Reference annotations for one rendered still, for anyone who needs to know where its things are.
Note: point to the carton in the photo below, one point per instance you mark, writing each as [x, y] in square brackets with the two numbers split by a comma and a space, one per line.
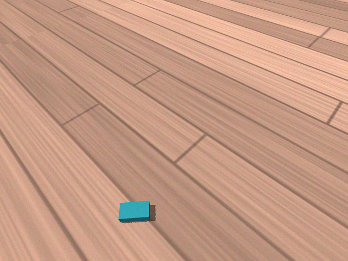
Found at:
[134, 211]

